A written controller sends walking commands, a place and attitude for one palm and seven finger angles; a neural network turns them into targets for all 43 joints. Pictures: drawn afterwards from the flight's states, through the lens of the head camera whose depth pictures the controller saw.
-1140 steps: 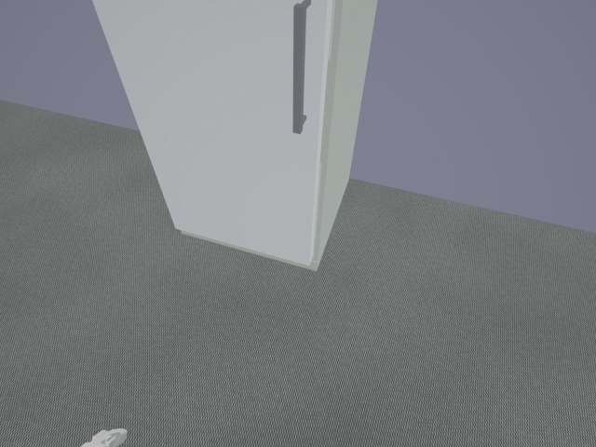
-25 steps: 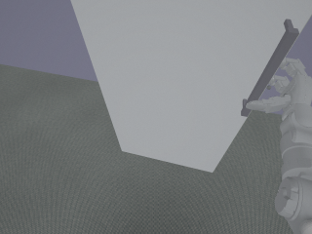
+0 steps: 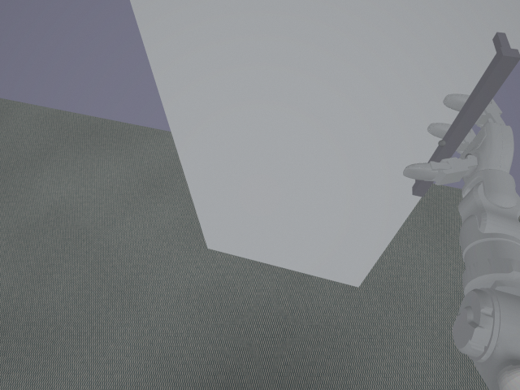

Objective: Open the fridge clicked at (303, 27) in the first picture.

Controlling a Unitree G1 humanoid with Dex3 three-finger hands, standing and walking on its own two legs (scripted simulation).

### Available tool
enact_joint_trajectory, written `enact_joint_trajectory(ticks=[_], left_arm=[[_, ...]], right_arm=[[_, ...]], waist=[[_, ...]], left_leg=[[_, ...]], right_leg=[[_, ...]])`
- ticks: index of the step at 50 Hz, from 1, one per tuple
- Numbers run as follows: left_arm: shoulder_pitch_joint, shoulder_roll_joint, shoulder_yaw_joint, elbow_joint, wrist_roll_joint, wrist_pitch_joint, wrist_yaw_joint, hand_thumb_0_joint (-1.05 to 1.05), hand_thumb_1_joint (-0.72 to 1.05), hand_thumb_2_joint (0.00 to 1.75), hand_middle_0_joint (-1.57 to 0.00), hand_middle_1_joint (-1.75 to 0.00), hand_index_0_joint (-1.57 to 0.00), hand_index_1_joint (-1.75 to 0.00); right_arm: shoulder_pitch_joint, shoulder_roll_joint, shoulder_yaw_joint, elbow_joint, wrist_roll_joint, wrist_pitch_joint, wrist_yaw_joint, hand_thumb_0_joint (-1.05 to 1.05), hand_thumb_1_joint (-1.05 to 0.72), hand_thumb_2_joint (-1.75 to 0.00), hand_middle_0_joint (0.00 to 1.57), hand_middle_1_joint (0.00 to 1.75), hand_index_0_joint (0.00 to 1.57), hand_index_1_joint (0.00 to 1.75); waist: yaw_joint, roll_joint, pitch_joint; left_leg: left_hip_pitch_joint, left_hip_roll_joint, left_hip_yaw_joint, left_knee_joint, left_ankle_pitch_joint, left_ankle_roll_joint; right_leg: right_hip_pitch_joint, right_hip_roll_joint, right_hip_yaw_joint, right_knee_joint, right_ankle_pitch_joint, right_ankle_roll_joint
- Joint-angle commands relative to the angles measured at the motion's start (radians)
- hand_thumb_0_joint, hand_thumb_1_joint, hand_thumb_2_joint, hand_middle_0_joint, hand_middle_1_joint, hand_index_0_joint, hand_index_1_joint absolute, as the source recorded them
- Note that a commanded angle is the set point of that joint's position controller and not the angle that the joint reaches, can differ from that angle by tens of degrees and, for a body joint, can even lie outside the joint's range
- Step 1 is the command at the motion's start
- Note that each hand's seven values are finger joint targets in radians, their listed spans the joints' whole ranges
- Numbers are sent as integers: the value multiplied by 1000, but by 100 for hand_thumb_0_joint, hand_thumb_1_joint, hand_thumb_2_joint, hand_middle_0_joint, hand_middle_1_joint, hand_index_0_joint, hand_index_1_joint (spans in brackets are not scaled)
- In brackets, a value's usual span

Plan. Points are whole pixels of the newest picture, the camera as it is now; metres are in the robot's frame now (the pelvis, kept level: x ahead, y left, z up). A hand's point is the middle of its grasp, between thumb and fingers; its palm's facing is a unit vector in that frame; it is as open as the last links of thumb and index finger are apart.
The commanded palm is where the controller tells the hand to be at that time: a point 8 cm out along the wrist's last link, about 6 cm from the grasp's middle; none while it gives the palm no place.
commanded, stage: slide the fingers in behind the handle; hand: right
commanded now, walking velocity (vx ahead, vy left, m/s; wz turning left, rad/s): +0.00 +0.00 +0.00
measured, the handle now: (452, 129) +0.53 -0.22 +0.13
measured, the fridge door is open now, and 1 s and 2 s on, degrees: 0 0 0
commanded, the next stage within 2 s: grip the handle and tug to test in 0.68 s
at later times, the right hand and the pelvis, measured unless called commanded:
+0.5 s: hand (440, 146) +0.47 -0.18 +0.14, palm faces +0.11 +0.99 +0.01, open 14.0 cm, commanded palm +0.44 -0.23 +0.13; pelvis +0.01 -0.01 +0.00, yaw +0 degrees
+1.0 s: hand (441, 146) +0.47 -0.18 +0.14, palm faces +0.12 +0.99 +0.01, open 12.9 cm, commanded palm +0.44 -0.23 +0.13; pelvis +0.00 -0.01 +0.00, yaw -1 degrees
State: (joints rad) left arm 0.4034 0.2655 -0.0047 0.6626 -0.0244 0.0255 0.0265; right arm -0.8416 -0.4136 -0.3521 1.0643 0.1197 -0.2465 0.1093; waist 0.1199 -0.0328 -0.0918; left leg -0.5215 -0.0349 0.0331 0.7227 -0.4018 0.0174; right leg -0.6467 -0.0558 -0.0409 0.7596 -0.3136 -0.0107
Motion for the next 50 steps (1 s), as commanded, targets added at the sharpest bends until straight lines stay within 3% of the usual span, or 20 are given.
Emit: enact_joint_trajectory(ticks=[1, 3, 4, 5, 7, 10, 11, 14, 18, 22, 25, 29, 30, 34, 37, 39, 42, 45, 46, 50], left_arm=[[73, 153, 54, -81, -2, -32, 10, 0, 90, 90, -20, -30, -20, -30], [78, 157, 52, -78, -2, -25, 12, 0, 90, 90, -20, -30, -20, -30], [71, 153, 52, -82, -4, -24, 11, 0, 90, 90, -20, -30, -20, -30], [77, 154, 54, -82, -3, -24, 11, 0, 90, 90, -20, -30, -20, -30], [73, 152, 56, -83, -3, -24, 10, 0, 90, 90, -20, -30, -20, -30], [79, 151, 59, -78, 0, -25, 9, 0, 90, 90, -20, -30, -20, -30], [69, 148, 59, -83, -3, -28, 8, 0, 90, 90, -20, -30, -20, -30], [68, 147, 58, -72, -1, -29, 5, 0, 90, 90, -20, -30, -20, -30], [62, 150, 59, -81, 0, -25, 3, 0, 90, 90, -20, -30, -20, -30], [48, 145, 57, -86, -3, -24, 1, 0, 90, 90, -20, -30, -20, -30], [53, 150, 58, -81, -1, -25, 4, 0, 90, 90, -20, -30, -20, -30], [40, 143, 56, -84, -2, -32, 0, 0, 90, 90, -20, -30, -20, -30], [50, 145, 56, -76, 1, -31, 0, 0, 90, 90, -20, -30, -20, -30], [43, 145, 57, -75, 0, -34, -2, 0, 90, 90, -20, -30, -20, -30], [46, 152, 56, -71, -2, -34, 3, 0, 90, 90, -20, -30, -20, -30], [44, 147, 55, -73, -1, -36, 4, 0, 90, 90, -20, -30, -20, -30], [45, 149, 53, -65, -2, -38, 5, 0, 90, 90, -20, -30, -20, -30], [55, 150, 57, -66, 1, -40, 6, 0, 90, 90, -20, -30, -20, -30], [48, 147, 56, -69, -1, -41, 5, 0, 90, 90, -20, -30, -20, -30], [60, 153, 55, -58, 1, -41, 9, 0, 90, 90, -20, -30, -20, -30]], right_arm=[[-455, -243, -28, -237, 13, -83, 1, 0, 50, -30, 30, 120, 30, 120], [-456, -259, -29, -206, 5, -66, 6, 0, 50, -30, 30, 120, 30, 120], [-446, -225, -2, -197, 6, -55, 11, 0, 50, -30, 30, 120, 30, 120], [-463, -219, 3, -219, 9, -57, 11, 0, 50, -30, 30, 120, 30, 120], [-459, -210, 2, -232, 14, -52, 13, 0, 50, -30, 30, 120, 30, 120], [-469, -209, -9, -272, 29, -69, 7, 0, 50, -30, 30, 120, 30, 120], [-463, -185, 4, -278, 30, -71, 6, 0, 50, -30, 30, 120, 30, 120], [-473, -176, 20, -275, 15, -76, -5, 0, 50, -30, 30, 120, 30, 120], [-426, -209, -15, -285, 9, -70, -20, 0, 50, -30, 30, 120, 30, 120], [-420, -145, 37, -287, 9, -58, -21, 0, 50, -30, 30, 120, 30, 120], [-459, -163, 22, -286, 13, -58, -29, 0, 50, -30, 30, 120, 30, 120], [-440, -107, 60, -296, 14, -67, -31, 0, 50, -30, 30, 120, 30, 120], [-446, -116, 55, -283, 12, -70, -33, 0, 50, -30, 30, 120, 30, 120], [-470, -94, 78, -277, 7, -69, -35, 0, 50, -30, 30, 120, 30, 120], [-459, -161, 22, -249, 12, -70, -34, 0, 50, -30, 30, 120, 30, 120], [-480, -139, 44, -265, 11, -76, -28, 0, 50, -30, 30, 120, 30, 120], [-482, -146, 42, -234, 11, -77, -27, 0, 36, -36, 32, 122, 32, 122], [-500, -144, 44, -260, 8, -87, -29, 0, 22, -42, 33, 124, 33, 124], [-484, -135, 52, -246, 8, -84, -26, 0, 17, -44, 33, 125, 33, 125], [-522, -163, 38, -230, 7, -85, -28, 0, -1, -52, 35, 127, 35, 127]], waist=[[-5, -3, -358], [-1, 7, -324], [1, -10, -304], [7, 12, -319], [-4, -43, -345], [-2, -5, -372], [-5, -32, -385], [2, -43, -350], [-19, -41, -374], [-10, -33, -342], [-4, -2, -318], [-10, -49, -344], [-2, -16, -336], [2, -21, -331], [-7, 9, -335], [-4, -12, -341], [4, -13, -305], [4, -11, -342], [-3, -44, -343], [9, -15, -325]], left_leg=[[40, -20, -24, -97, 412, -16], [35, -18, -23, -102, 392, -16], [24, -17, -23, -108, 380, -16], [32, -17, -21, -108, 384, -15], [17, -19, -17, -101, 394, -10], [36, -23, -14, -97, 419, -9], [27, -22, -16, -94, 422, -11], [-9, -23, -7, -92, 392, -8], [18, -22, -7, -86, 417, -6], [-1, -24, 0, -89, 400, -5], [-4, -24, -2, -97, 369, -4], [-25, -24, 3, -91, 360, -1], [-21, -25, 5, -91, 358, -1], [-36, -24, 5, -94, 334, -3], [-5, -21, -4, -101, 341, -5], [-11, -21, -3, -98, 333, -5], [-30, -20, -6, -105, 315, -6], [-22, -21, -4, -101, 314, -4], [-28, -20, -7, -101, 313, -4], [-30, -20, -6, -105, 289, -5]], right_leg=[[331, 36, 44, -38, 277, -37], [307, 35, 48, -47, 252, -37], [306, 37, 43, -50, 240, -37], [316, 36, 46, -45, 247, -39], [354, 35, 49, -44, 278, -34], [374, 33, 55, -36, 317, -35], [383, 34, 51, -38, 316, -32], [395, 30, 58, -38, 311, -28], [395, 31, 56, -38, 336, -27], [400, 28, 59, -44, 328, -24], [385, 28, 64, -46, 296, -27], [424, 28, 69, -47, 310, -20], [413, 26, 73, -44, 310, -22], [412, 27, 75, -52, 279, -21], [381, 30, 68, -54, 260, -26], [386, 31, 68, -55, 253, -24], [372, 29, 68, -56, 234, -26], [388, 30, 72, -53, 244, -27], [388, 32, 68, -52, 241, -24], [365, 30, 74, -55, 215, -27]])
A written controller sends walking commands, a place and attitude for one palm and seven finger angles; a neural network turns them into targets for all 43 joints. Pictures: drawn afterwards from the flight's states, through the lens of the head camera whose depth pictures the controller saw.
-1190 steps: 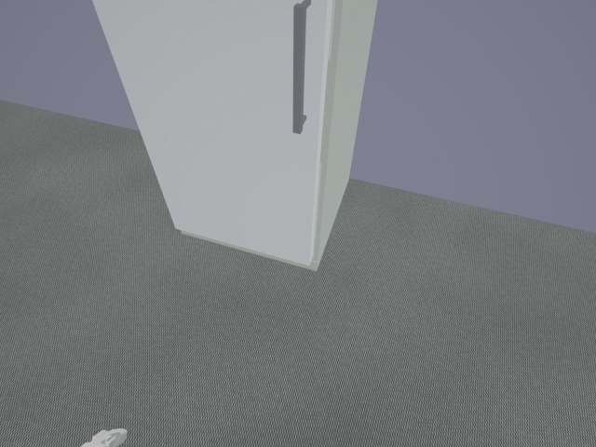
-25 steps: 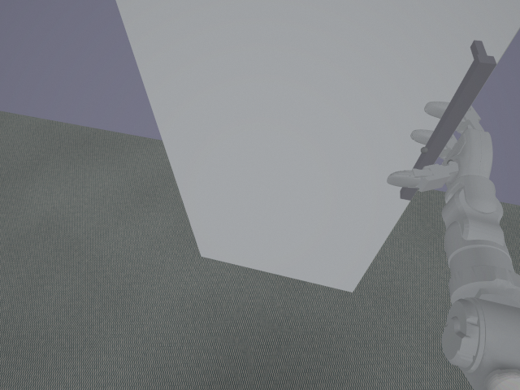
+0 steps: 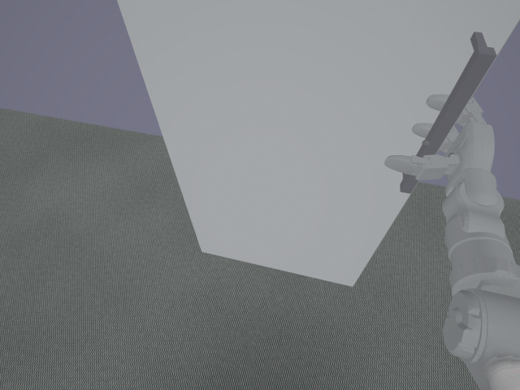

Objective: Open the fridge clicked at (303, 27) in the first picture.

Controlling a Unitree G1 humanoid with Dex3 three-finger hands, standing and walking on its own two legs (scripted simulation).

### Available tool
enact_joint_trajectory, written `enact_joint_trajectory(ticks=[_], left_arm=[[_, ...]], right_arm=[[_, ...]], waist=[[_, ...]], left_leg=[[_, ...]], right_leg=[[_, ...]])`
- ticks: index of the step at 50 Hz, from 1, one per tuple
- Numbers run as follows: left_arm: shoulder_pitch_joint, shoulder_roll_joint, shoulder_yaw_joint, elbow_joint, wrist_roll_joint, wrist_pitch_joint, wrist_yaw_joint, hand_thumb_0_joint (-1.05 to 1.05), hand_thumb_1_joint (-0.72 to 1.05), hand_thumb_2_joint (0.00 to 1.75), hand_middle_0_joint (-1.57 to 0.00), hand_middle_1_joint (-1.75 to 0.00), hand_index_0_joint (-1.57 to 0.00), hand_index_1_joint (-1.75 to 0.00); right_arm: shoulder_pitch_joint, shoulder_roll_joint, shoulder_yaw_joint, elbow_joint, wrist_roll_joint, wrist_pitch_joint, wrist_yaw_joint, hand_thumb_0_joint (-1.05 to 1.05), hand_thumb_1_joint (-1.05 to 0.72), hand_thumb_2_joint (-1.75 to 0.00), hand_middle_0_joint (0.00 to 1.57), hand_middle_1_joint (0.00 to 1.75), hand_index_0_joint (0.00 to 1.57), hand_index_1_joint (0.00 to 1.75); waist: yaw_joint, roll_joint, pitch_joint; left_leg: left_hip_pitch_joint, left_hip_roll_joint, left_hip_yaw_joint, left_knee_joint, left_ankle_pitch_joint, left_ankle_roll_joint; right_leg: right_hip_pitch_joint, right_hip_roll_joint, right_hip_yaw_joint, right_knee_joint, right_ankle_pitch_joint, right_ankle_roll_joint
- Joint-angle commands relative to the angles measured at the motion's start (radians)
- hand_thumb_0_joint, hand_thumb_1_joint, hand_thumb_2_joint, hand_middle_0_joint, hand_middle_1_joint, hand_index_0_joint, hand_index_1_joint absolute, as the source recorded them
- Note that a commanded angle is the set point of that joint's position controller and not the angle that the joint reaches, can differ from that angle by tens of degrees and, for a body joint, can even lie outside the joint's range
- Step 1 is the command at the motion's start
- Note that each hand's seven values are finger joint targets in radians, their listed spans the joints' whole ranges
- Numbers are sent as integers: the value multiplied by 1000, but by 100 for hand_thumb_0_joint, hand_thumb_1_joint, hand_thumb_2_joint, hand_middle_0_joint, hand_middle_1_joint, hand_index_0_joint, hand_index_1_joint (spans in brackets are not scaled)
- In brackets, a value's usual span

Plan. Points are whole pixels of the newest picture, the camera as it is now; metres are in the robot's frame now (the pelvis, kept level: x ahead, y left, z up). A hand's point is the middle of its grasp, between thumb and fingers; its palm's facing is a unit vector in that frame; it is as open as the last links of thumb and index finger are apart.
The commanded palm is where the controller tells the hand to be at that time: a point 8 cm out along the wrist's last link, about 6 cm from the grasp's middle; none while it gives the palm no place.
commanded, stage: grip the handle and tug to test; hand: right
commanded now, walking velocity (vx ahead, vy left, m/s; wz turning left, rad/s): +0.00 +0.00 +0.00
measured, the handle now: (435, 126) +0.54 -0.20 +0.13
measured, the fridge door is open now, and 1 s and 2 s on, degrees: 0 0 13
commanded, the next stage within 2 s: pull the door a little, standing still in 1.20 s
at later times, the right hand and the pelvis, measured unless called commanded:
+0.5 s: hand (423, 138) +0.50 -0.18 +0.13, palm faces +0.11 +0.99 +0.01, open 5.3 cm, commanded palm +0.46 -0.22 +0.13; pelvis +0.01 +0.00 +0.00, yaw +1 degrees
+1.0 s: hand (423, 140) +0.49 -0.17 +0.13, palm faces +0.09 +1.00 +0.03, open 5.1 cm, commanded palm +0.44 -0.23 +0.13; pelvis +0.03 +0.00 +0.01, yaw +2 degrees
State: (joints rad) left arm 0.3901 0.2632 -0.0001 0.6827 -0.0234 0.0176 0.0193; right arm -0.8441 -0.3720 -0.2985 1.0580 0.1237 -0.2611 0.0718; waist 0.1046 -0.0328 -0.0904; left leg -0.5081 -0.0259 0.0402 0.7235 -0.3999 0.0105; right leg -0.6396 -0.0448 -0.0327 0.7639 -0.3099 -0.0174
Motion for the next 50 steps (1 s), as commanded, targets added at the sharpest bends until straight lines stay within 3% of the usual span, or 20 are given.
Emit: enact_joint_trajectory(ticks=[1, 3, 5, 8, 10, 12, 15, 18, 19, 24, 25, 26, 29, 30, 34, 35, 38, 40, 47, 50], left_arm=[[69, 153, 50, -80, -2, -34, 15, 0, 90, 90, -20, -30, -20, -30], [73, 157, 50, -76, -1, -36, 15, 0, 90, 90, -20, -30, -20, -30], [82, 160, 49, -70, 0, -35, 17, 0, 90, 90, -20, -30, -20, -30], [82, 160, 50, -75, -1, -35, 19, 0, 90, 90, -20, -30, -20, -30], [88, 159, 46, -72, 3, -37, 17, 0, 90, 90, -20, -30, -20, -30], [92, 162, 50, -67, 2, -37, 18, 0, 90, 90, -20, -30, -20, -30], [100, 162, 50, -73, 6, -36, 15, 0, 90, 90, -20, -30, -20, -30], [101, 162, 47, -77, 5, -30, 16, 0, 90, 90, -20, -30, -20, -30], [98, 159, 49, -81, 5, -29, 14, 0, 90, 90, -20, -30, -20, -30], [98, 158, 53, -90, 4, -23, 9, 0, 90, 90, -20, -30, -20, -30], [104, 160, 56, -88, 5, -20, 11, 0, 90, 90, -20, -30, -20, -30], [96, 157, 54, -94, 2, -19, 10, 0, 90, 90, -20, -30, -20, -30], [92, 158, 53, -98, 1, -12, 12, 0, 90, 90, -20, -30, -20, -30], [96, 161, 54, -100, 5, -9, 14, 0, 90, 90, -20, -30, -20, -30], [73, 151, 54, -120, -1, -8, 11, 0, 90, 90, -20, -30, -20, -30], [82, 155, 53, -117, 2, -6, 12, 0, 90, 90, -20, -30, -20, -30], [66, 151, 53, -132, -2, -2, 11, 0, 90, 90, -20, -30, -20, -30], [69, 153, 54, -134, 1, 2, 12, 0, 90, 90, -20, -30, -20, -30], [29, 144, 56, -173, -9, 4, 8, 0, 90, 90, -20, -30, -20, -30], [23, 145, 57, -184, -10, 4, 6, 0, 90, 90, -20, -30, -20, -30]], right_arm=[[-510, -180, 2, -213, 2, -69, 11, 0, -6, -54, 36, 128, 36, 128], [-525, -200, -13, -208, 3, -67, 10, 0, -15, -58, 37, 129, 37, 129], [-530, -212, -16, -180, 2, -65, 10, 0, -25, -62, 38, 131, 38, 131], [-543, -216, -16, -187, -2, -63, 13, 0, -39, -68, 40, 133, 40, 133], [-556, -205, -6, -173, 0, -65, 13, 0, -48, -72, 41, 134, 41, 134], [-571, -241, -37, -176, 0, -69, 10, 0, -57, -76, 42, 135, 42, 135], [-542, -240, -39, -174, -1, -72, 14, 0, -71, -82, 43, 137, 43, 137], [-535, -277, -62, -175, -9, -70, 15, 0, -85, -88, 44, 139, 44, 139], [-540, -261, -51, -199, -11, -73, 16, 0, -90, -90, 45, 140, 45, 140], [-480, -235, -49, -225, 8, -67, 24, 0, -90, -90, 45, 140, 45, 140], [-479, -249, -62, -230, 8, -68, 24, 0, -90, -90, 45, 140, 45, 140], [-461, -240, -56, -234, 10, -63, 28, 0, -90, -90, 45, 140, 45, 140], [-444, -267, -82, -234, 14, -47, 29, 0, -90, -90, 45, 140, 45, 140], [-425, -314, -123, -248, 11, -51, 23, 0, -90, -90, 45, 140, 45, 140], [-365, -255, -89, -297, 19, -41, 28, 0, -90, -90, 45, 140, 45, 140], [-355, -291, -118, -303, 19, -42, 25, 0, -90, -90, 45, 140, 45, 140], [-322, -276, -104, -329, 17, -34, 30, 0, -90, -90, 45, 140, 45, 140], [-294, -291, -121, -326, 18, -25, 30, 0, -90, -90, 45, 140, 45, 140], [-151, -236, -96, -479, 47, 8, 38, 0, -90, -90, 45, 140, 45, 140], [-69, -208, -86, -516, 58, 33, 34, 0, -90, -90, 45, 140, 45, 140]], waist=[[26, -21, -326], [27, -32, -321], [36, 16, -307], [34, -16, -336], [42, -20, -316], [40, -18, -344], [34, -11, -370], [24, -39, -366], [24, -73, -380], [16, -41, -388], [21, -3, -385], [10, -33, -389], [5, -5, -359], [-8, 8, -373], [-16, -37, -382], [-17, -6, -381], [-25, -32, -375], [-28, 1, -370], [-61, -41, -406], [-66, -8, -383]], left_leg=[[-53, -28, -14, -106, 287, 0], [-68, -29, -14, -109, 269, 1], [-54, -29, -18, -116, 259, -1], [-56, -26, -19, -110, 268, -3], [-71, -28, -15, -110, 254, -1], [-65, -29, -20, -106, 271, -3], [-41, -30, -19, -99, 304, -3], [-39, -29, -18, -91, 316, -1], [-45, -30, -18, -87, 329, 0], [-20, -37, -11, -85, 378, 0], [-1, -37, -13, -85, 399, -1], [-1, -36, -16, -84, 413, -2], [21, -34, -17, -91, 419, -4], [48, -33, -17, -85, 436, -1], [49, -34, -17, -85, 471, -1], [67, -33, -17, -83, 483, 0], [75, -32, -19, -84, 503, -1], [98, -31, -21, -86, 519, -1], [147, -31, -17, -82, 592, 2], [163, -33, -13, -93, 600, 1]], right_leg=[[363, 20, 65, -60, 211, -20], [363, 19, 67, -59, 198, -19], [333, 19, 67, -58, 176, -24], [342, 20, 64, -59, 186, -22], [339, 20, 68, -55, 179, -22], [348, 18, 68, -50, 196, -23], [348, 20, 65, -44, 230, -24], [338, 18, 63, -44, 240, -21], [361, 18, 60, -40, 262, -19], [374, 18, 56, -36, 309, -19], [364, 17, 55, -31, 322, -24], [366, 20, 50, -34, 327, -23], [337, 22, 44, -42, 311, -25], [331, 22, 45, -39, 331, -27], [364, 24, 33, -40, 366, -23], [352, 22, 36, -36, 377, -25], [356, 24, 30, -45, 386, -23], [342, 23, 27, -42, 395, -26], [390, 22, 17, -56, 476, -20], [389, 22, 14, -61, 488, -23]])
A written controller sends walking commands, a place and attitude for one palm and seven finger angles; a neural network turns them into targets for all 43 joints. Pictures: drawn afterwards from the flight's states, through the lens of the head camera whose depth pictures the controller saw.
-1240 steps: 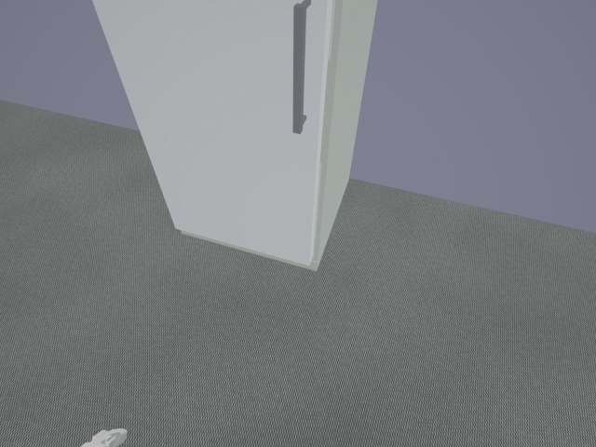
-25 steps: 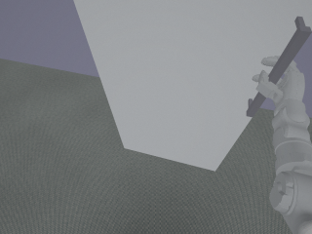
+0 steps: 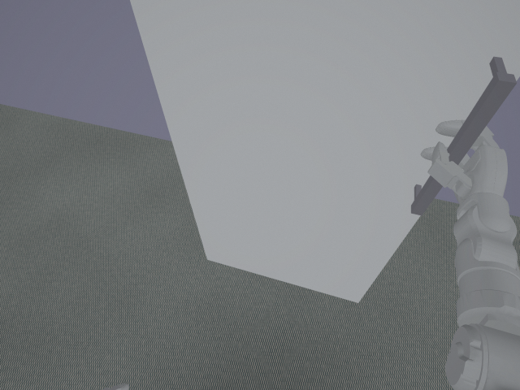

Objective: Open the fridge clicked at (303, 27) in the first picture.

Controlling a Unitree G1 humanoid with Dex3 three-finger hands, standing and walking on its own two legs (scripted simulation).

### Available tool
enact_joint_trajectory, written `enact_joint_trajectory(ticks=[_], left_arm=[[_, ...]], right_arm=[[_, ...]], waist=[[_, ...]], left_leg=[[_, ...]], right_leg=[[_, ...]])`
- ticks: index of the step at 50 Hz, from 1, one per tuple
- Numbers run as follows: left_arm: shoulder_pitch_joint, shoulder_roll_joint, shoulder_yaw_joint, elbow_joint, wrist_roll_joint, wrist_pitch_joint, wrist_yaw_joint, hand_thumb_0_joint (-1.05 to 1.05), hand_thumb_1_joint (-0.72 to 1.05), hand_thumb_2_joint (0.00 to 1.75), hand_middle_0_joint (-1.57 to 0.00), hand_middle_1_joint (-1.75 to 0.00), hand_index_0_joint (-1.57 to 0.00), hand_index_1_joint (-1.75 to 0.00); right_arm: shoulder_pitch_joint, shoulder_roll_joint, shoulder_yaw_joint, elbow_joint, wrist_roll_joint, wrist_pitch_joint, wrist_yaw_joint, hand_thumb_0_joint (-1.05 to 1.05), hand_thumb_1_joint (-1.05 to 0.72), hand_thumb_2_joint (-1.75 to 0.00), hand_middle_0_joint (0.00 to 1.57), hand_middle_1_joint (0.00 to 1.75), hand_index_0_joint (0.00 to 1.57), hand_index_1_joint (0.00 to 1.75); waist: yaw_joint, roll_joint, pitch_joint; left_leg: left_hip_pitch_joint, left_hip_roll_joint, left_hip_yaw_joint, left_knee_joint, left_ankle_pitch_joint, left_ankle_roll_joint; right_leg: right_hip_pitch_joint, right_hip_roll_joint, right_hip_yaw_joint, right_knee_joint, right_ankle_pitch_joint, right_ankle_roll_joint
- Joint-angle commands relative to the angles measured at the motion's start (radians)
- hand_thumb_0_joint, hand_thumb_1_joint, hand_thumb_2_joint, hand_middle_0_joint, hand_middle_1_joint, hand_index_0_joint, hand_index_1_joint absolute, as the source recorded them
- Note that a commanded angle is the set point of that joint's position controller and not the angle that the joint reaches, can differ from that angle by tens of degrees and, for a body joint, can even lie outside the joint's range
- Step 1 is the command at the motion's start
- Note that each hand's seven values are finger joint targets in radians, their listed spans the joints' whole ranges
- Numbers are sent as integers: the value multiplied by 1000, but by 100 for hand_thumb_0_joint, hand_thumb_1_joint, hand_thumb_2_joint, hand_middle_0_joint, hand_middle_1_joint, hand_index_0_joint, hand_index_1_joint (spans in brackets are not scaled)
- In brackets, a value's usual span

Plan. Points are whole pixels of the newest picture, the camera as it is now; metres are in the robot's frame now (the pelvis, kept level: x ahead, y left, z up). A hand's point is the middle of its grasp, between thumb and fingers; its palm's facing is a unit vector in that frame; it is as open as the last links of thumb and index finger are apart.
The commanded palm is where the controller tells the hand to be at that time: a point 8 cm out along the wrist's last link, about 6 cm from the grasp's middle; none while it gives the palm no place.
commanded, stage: grip the handle and tug to test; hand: right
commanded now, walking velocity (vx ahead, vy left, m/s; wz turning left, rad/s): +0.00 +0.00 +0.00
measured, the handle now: (450, 149) +0.50 -0.22 +0.12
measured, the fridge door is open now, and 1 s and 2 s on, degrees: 0 13 48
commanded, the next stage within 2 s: pull the door a little, standing still in 0.20 s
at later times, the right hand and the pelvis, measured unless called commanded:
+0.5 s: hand (438, 168) +0.44 -0.19 +0.13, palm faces +0.14 +0.99 +0.03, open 5.5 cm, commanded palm +0.39 -0.23 +0.13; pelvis +0.02 +0.00 +0.01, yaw -1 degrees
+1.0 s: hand (424, 228) +0.34 -0.16 +0.12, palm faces +0.06 +0.99 -0.16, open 6.0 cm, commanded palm +0.30 -0.21 +0.13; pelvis +0.02 -0.01 +0.02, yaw -1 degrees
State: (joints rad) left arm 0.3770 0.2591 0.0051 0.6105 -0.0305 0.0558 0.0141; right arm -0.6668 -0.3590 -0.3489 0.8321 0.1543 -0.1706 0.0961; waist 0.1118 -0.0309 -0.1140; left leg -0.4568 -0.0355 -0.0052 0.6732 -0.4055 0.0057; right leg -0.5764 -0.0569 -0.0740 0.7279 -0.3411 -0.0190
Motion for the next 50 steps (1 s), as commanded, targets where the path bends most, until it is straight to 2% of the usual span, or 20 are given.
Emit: enact_joint_trajectory(ticks=[1, 9, 11, 15, 16, 18, 20, 23, 27, 30, 32, 36, 40, 41, 42, 43, 44, 46, 48, 50], left_arm=[[31, 150, 53, -113, -6, -33, 12, 0, 90, 90, -20, -30, -20, -30], [3, 141, 55, -136, -10, -29, 10, 0, 90, 90, -20, -30, -20, -30], [-1, 143, 54, -134, -10, -27, 13, 0, 90, 90, -20, -30, -20, -30], [-3, 140, 55, -132, -7, -22, 18, 0, 90, 90, -20, -30, -20, -30], [-16, 134, 50, -131, -10, -26, 16, 0, 90, 90, -20, -30, -20, -30], [0, 140, 54, -97, -6, -27, 20, 0, 90, 90, -20, -30, -20, -30], [8, 140, 59, -96, -2, -28, 17, 0, 90, 90, -20, -30, -20, -30], [-5, 134, 58, -102, 0, -33, 11, 0, 90, 90, -20, -30, -20, -30], [-24, 130, 57, -123, -3, -37, 3, 0, 90, 90, -20, -30, -20, -30], [-43, 128, 55, -146, -6, -43, 1, 0, 90, 90, -20, -30, -20, -30], [-65, 120, 52, -161, -12, -50, -1, 0, 90, 90, -20, -30, -20, -30], [-105, 106, 47, -191, -15, -64, -8, 0, 90, 90, -20, -30, -20, -30], [-160, 91, 40, -219, -16, -82, -7, 0, 90, 90, -20, -30, -20, -30], [-184, 86, 37, -224, -20, -89, -5, 0, 90, 90, -20, -30, -20, -30], [-178, 103, 18, -171, -16, -76, 43, 0, 90, 90, -20, -30, -20, -30], [-177, 83, 22, -145, 2, -69, 66, 0, 90, 90, -20, -30, -20, -30], [-191, 83, 20, -157, 10, -68, 71, 0, 90, 90, -20, -30, -20, -30], [-199, 89, 16, -167, 17, -54, 77, 0, 90, 90, -20, -30, -20, -30], [-200, 83, 13, -173, 30, -45, 65, 0, 90, 90, -20, -30, -20, -30], [-220, 71, 11, -178, 42, -41, 55, 0, 90, 90, -20, -30, -20, -30]], right_arm=[[-244, -237, -43, -306, 23, -51, 7, 0, -90, -90, 45, 140, 45, 140], [-74, -192, -37, -419, 47, 13, 11, 0, -90, -90, 45, 140, 45, 140], [-72, -217, -59, -431, 49, 23, 8, 0, -90, -90, 45, 140, 45, 140], [-82, -198, -42, -447, 45, 47, 3, 0, -90, -90, 45, 140, 45, 140], [-168, -125, 33, -482, 46, 49, 2, 0, -90, -90, 45, 140, 45, 140], [-267, -121, 39, -418, 40, 60, -14, 0, -90, -90, 45, 140, 45, 140], [-216, -115, 36, -422, 33, 55, -26, 0, -90, -90, 45, 140, 45, 140], [-158, -82, 54, -448, 30, 51, -25, 0, -90, -90, 45, 140, 45, 140], [-45, -50, 75, -489, 40, 50, -13, 0, -90, -90, 45, 140, 45, 140], [67, -32, 80, -532, 53, 53, -6, 0, -90, -90, 45, 140, 45, 140], [115, -33, 82, -635, 56, 51, -7, 0, -90, -90, 45, 140, 45, 140], [317, -4, 97, -800, 73, 69, -8, 0, -90, -90, 45, 140, 45, 140], [498, 59, 159, -984, 76, 100, -26, 0, -90, -90, 45, 140, 45, 140], [473, 42, 155, -1076, 71, 106, -38, 0, -90, -90, 45, 140, 45, 140], [40, -233, 62, -1095, -56, 33, -105, 0, -90, -90, 45, 140, 45, 140], [195, -80, 138, -943, -64, 30, -124, 0, -90, -90, 45, 140, 45, 140], [308, -14, 191, -937, -68, 38, -131, 0, -90, -90, 45, 140, 45, 140], [371, 7, 234, -1001, -87, 40, -135, 0, -90, -90, 45, 140, 45, 140], [410, 26, 254, -1049, -92, 42, -142, 0, -90, -90, 45, 140, 45, 140], [424, 50, 277, -1091, -95, 48, -150, 0, -90, -90, 45, 140, 45, 140]], waist=[[-76, -17, -359], [-101, -12, -337], [-101, 4, -334], [-91, 6, -315], [-66, -43, -315], [-37, -20, -284], [-50, 12, -307], [-73, -35, -361], [-93, 15, -364], [-111, 43, -342], [-127, -11, -356], [-150, 1, -330], [-153, 24, -259], [-151, -15, -257], [-81, 16, -140], [-71, 47, -124], [-80, 60, -117], [-70, -51, -151], [-62, -125, -191], [-64, -126, -171]], left_leg=[[111, -21, 29, -42, 623, 5], [171, -16, 32, -52, 698, 3], [185, -13, 27, -57, 719, 0], [173, -14, 32, -65, 695, 2], [143, -11, 33, -67, 694, 1], [82, -16, 37, -73, 646, 0], [104, -16, 40, -70, 651, 2], [111, -11, 41, -58, 676, 4], [156, -12, 45, -60, 703, 3], [194, -11, 46, -70, 707, 4], [205, -9, 46, -66, 716, 6], [257, -1, 49, -77, 764, 2], [265, 0, 64, -103, 699, 2], [260, 3, 62, -106, 692, 3], [177, 64, -17, -208, 710, -33], [180, 77, 9, -224, 710, -41], [191, 78, 22, -211, 753, -55], [170, 59, 54, -128, 757, -44], [93, 19, 69, -42, 478, -43], [56, 11, 63, -59, 213, -38]], right_leg=[[328, 32, 54, -28, 532, -21], [336, 33, 42, -49, 588, -19], [333, 34, 41, -53, 588, -21], [344, 32, 42, -55, 589, -20], [371, 34, 46, -54, 602, -19], [380, 29, 60, -43, 575, -16], [383, 28, 65, -39, 601, -17], [427, 29, 67, -37, 662, -13], [415, 28, 61, -47, 664, -15], [393, 31, 54, -63, 637, -17], [425, 25, 55, -71, 689, -15], [433, 21, 46, -92, 719, -15], [444, 16, 45, -126, 668, -12], [459, 14, 45, -136, 664, -10], [497, 1, 24, -129, 543, -33], [499, 3, 40, -133, 508, -36], [505, -4, 41, -147, 563, -40], [621, -30, 69, -153, 850, -47], [745, -82, 137, -175, 1120, -60], [768, -129, 188, -211, 1151, -64]])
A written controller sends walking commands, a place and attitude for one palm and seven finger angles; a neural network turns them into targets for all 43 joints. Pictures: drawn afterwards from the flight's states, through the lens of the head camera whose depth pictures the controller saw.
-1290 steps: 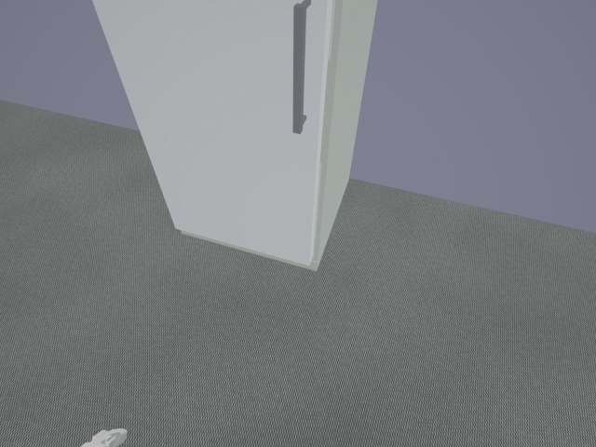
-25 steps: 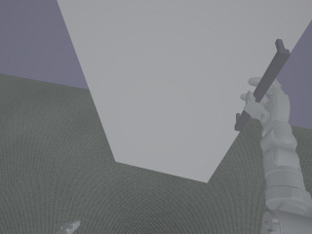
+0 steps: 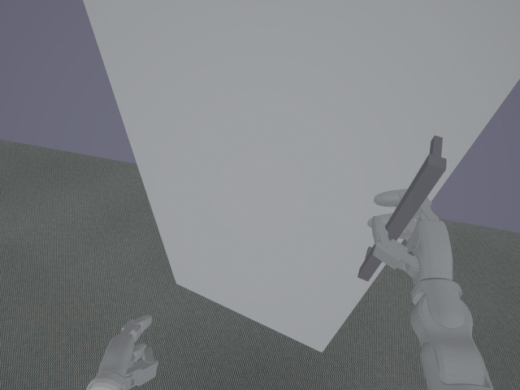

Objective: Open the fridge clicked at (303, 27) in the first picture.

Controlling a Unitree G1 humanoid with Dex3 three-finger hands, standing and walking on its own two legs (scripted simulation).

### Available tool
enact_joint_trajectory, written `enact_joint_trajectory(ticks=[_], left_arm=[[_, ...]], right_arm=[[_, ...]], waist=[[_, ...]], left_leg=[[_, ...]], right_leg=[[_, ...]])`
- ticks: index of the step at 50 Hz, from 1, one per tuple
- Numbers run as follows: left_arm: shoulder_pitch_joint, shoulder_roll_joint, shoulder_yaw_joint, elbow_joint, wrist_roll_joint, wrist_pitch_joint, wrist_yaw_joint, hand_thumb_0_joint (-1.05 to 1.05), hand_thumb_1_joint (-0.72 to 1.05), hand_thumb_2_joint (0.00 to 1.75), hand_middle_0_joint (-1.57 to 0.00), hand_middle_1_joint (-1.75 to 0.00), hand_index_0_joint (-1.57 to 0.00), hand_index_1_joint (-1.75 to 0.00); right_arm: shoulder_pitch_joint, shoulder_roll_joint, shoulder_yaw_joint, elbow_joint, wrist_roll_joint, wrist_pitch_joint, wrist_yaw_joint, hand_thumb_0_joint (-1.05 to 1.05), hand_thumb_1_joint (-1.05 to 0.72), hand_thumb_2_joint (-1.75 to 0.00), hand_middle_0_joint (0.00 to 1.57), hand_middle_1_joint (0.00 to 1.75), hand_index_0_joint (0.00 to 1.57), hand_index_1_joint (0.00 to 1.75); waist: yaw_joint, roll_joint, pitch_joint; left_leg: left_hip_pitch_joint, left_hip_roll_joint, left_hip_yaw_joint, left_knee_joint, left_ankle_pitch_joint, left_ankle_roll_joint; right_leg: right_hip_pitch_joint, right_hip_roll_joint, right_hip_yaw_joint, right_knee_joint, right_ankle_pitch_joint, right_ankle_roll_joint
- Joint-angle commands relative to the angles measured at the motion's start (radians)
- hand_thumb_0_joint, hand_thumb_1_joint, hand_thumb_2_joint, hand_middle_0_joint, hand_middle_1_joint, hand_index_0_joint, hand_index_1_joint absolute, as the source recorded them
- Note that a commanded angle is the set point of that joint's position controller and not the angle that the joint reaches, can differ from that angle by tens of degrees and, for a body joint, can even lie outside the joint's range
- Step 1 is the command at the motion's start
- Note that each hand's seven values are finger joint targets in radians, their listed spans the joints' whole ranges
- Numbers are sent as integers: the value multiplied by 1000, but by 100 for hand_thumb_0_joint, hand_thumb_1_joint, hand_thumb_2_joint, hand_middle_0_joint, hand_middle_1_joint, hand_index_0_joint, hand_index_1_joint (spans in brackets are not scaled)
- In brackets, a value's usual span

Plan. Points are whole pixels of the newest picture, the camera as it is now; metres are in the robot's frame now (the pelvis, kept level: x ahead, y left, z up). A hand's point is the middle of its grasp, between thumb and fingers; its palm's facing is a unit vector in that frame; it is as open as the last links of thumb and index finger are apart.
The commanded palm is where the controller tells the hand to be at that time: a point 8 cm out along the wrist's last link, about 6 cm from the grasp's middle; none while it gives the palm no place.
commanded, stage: walk backward, drawing the door open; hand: right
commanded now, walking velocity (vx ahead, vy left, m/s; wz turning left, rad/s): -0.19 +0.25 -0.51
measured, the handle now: (394, 220) +0.36 -0.17 +0.10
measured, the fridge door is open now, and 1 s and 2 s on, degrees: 13 48 77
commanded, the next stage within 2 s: stop walking and hold the door back in 1.74 s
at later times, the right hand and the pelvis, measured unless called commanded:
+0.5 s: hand (320, 340) +0.17 -0.05 +0.10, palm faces +0.14 +0.97 -0.18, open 5.8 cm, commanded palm +0.14 -0.09 +0.11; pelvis -0.09 +0.10 -0.01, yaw -8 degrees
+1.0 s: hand out of the picture +0.08 +0.09 +0.11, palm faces +0.40 +0.89 -0.21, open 6.1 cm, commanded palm +0.03 +0.06 +0.11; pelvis -0.11 +0.29 -0.01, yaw -34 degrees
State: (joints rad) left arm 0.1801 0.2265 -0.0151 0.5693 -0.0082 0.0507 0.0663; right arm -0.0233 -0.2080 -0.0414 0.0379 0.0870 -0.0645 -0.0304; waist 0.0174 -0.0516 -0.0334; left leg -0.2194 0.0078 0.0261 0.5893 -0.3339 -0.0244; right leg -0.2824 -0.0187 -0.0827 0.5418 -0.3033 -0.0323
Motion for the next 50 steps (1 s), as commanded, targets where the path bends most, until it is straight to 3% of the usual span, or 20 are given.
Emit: enact_joint_trajectory(ticks=[1, 4, 12, 19, 23, 26, 28, 29, 30, 31, 32, 33, 35, 37, 39, 42, 45, 46, 47, 50], left_arm=[[-36, 96, 29, -139, 23, -36, 0, 0, 90, 90, -20, -30, -20, -30], [-68, 89, 17, -148, 26, -36, 7, 0, 90, 90, -20, -30, -20, -30], [-57, 71, 42, -142, 23, -46, 10, 0, 90, 90, -20, -30, -20, -30], [-116, 48, 44, -119, 16, -71, 33, 0, 90, 90, -20, -30, -20, -30], [-130, 33, 48, -75, 11, -99, 45, 0, 90, 90, -20, -30, -20, -30], [-111, 28, 51, -55, 17, -140, 50, 0, 90, 90, -20, -30, -20, -30], [-57, 18, 46, -40, 23, -180, 54, 0, 90, 90, -20, -30, -20, -30], [8, 21, 45, -21, 23, -206, 58, 0, 90, 90, -20, -30, -20, -30], [43, 61, 57, -9, 31, -228, 58, 0, 90, 90, -20, -30, -20, -30], [-1, 97, 69, -52, 79, -233, 34, 0, 90, 90, -20, -30, -20, -30], [-78, 115, 63, -56, 90, -219, 20, 0, 90, 90, -20, -30, -20, -30], [-148, 125, 74, -57, 79, -199, 15, 0, 90, 90, -20, -30, -20, -30], [-157, 118, 87, -69, 70, -195, 15, 0, 90, 90, -20, -30, -20, -30], [-133, 100, 80, -50, 52, -202, 10, 0, 90, 90, -20, -30, -20, -30], [-103, 94, 87, -52, 31, -221, 8, 0, 90, 90, -20, -30, -20, -30], [-99, 57, 87, -44, 13, -230, -1, 0, 90, 90, -20, -30, -20, -30], [-89, -22, 75, -15, 1, -213, 5, 0, 90, 90, -20, -30, -20, -30], [-131, -21, 73, -30, 1, -220, 20, 0, 90, 90, -20, -30, -20, -30], [-140, 18, 101, -34, 0, -233, 40, 0, 90, 90, -20, -30, -20, -30], [-119, -11, 59, -57, 28, -255, 61, 0, 90, 90, -20, -30, -20, -30]], right_arm=[[-200, -93, -30, -302, -29, -51, -29, 0, -90, -90, 45, 140, 45, 140], [-168, -70, -2, -310, -34, -38, -38, 0, -90, -90, 45, 140, 45, 140], [-110, -81, -10, -401, -47, -45, -20, 0, -90, -90, 45, 140, 45, 140], [-87, -83, -2, -429, -35, -28, -15, 0, -90, -90, 45, 140, 45, 140], [-66, -80, 0, -471, -45, -22, -30, 0, -90, -90, 45, 140, 45, 140], [-53, -54, 26, -482, -69, -37, -29, 0, -90, -90, 45, 140, 45, 140], [-52, -33, 48, -502, -75, -61, -17, 0, -90, -90, 45, 140, 45, 140], [-58, -13, 78, -518, -70, -75, -9, 0, -90, -90, 45, 140, 45, 140], [-52, -9, 108, -526, -61, -93, 2, 0, -90, -90, 45, 140, 45, 140], [-41, 5, 107, -545, -81, -125, 6, 0, -90, -90, 45, 140, 45, 140], [-38, -49, 78, -558, -112, -134, 14, 0, -90, -90, 45, 140, 45, 140], [-28, -36, 96, -585, -114, -121, 29, 0, -90, -90, 45, 140, 45, 140], [-64, -61, 57, -664, -92, -110, 26, 0, -90, -90, 45, 140, 45, 140], [27, 50, 126, -561, -92, -88, 19, 0, -90, -90, 45, 140, 45, 140], [-9, 64, 154, -588, -90, -79, 14, 0, -90, -90, 45, 140, 45, 140], [-62, 42, 163, -635, -105, -102, 7, 0, -90, -90, 45, 140, 45, 140], [-68, -58, 75, -720, -105, -93, -7, 0, -90, -90, 45, 140, 45, 140], [-59, -51, 70, -714, -96, -90, -11, 0, -90, -90, 45, 140, 45, 140], [-48, -58, 55, -658, -106, -83, -1, 0, -90, -90, 45, 140, 45, 140], [-66, 53, 159, -601, -117, -98, 40, 0, -90, -90, 45, 140, 45, 140]], waist=[[27, -86, -231], [22, -40, -168], [41, 68, -288], [43, 58, -144], [29, 155, -70], [23, 152, -37], [48, 95, -10], [91, 37, 1], [135, -151, 5], [61, -312, -72], [7, -154, -84], [-5, -16, -57], [-8, -36, -10], [-31, -44, -51], [-6, -135, -144], [23, -197, -201], [26, 114, -223], [-1, 164, -184], [-25, 334, -158], [5, 275, -30]], left_leg=[[-173, -30, 26, -3, 88, -7], [-120, -17, 20, -87, 94, -8], [6, 2, 30, -136, 443, -20], [-52, 31, 8, -235, 54, -12], [-195, 157, -11, -388, -165, 47], [-145, 214, 51, -348, 50, 79], [-103, 140, 163, -206, 277, 49], [-161, 49, 206, -9, 354, -23], [-365, -66, 192, 364, 237, -150], [-488, -51, -62, 787, -158, -148], [-402, 5, -232, 870, -106, -54], [-368, 27, -236, 767, -83, -24], [-319, 40, -205, 622, -42, -26], [-50, -37, -60, 335, -23, -20], [39, -109, 74, 104, -71, -29], [92, -109, 119, -176, -72, -32], [-37, 163, 21, -292, 13, 117], [-65, 251, -22, -290, 76, 172], [-67, 310, -110, -278, 196, 217], [29, 264, 57, -107, 525, 218]], right_leg=[[451, -176, 195, -48, 1034, -51], [323, -169, 218, -109, 760, -46], [285, -116, 183, -60, 666, -30], [53, -45, 168, -128, 39, -5], [3, 42, 39, 232, -50, 57], [-108, 9, 0, 451, -151, 53], [-43, -32, 4, 226, -102, 38], [78, -50, 56, -25, 8, 15], [269, -207, 346, -365, 229, -62], [252, -527, 920, -419, 325, -182], [110, -586, 1009, -386, 181, -217], [34, -520, 836, -375, 15, -181], [-83, -384, 621, -317, -161, -126], [-186, -219, 354, -310, -167, -11], [-87, -131, 283, -316, -171, 42], [-4, -43, 254, -213, -173, 44], [-38, 100, 12, 321, -130, 101], [-130, 84, 3, 512, -195, 95], [-193, 52, 38, 712, -284, 72], [-263, -39, 43, 546, -269, 49]])
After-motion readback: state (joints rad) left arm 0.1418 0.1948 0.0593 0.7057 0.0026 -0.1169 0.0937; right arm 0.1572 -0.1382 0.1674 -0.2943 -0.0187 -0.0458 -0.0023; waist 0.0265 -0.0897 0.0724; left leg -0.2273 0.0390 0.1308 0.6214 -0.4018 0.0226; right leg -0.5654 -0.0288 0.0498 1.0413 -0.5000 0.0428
